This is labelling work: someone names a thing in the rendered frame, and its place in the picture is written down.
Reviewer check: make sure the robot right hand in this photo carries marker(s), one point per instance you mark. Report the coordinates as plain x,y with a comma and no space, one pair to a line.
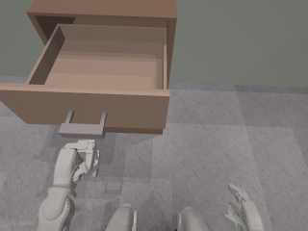
247,215

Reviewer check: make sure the robot right thigh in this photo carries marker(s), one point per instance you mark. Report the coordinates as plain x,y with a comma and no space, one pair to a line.
190,220

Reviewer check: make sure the robot left hand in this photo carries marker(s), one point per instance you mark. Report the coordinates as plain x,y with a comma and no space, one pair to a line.
83,155

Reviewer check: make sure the handle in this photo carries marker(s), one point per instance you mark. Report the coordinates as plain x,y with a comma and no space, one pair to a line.
83,131

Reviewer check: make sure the left robot forearm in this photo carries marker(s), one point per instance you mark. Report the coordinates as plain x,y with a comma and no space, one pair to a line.
57,210

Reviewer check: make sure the cabinet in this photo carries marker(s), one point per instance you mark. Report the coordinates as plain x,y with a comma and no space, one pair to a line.
46,14

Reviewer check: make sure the robot right shin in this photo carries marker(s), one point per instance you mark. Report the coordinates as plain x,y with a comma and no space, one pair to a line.
189,208

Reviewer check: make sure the drawer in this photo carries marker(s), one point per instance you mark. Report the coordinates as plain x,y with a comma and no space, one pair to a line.
91,69

